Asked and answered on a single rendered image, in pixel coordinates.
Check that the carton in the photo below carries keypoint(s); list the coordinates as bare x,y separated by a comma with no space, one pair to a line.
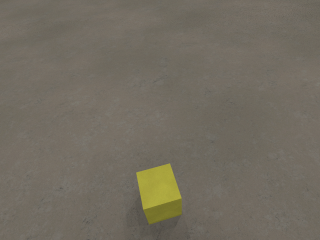
159,192

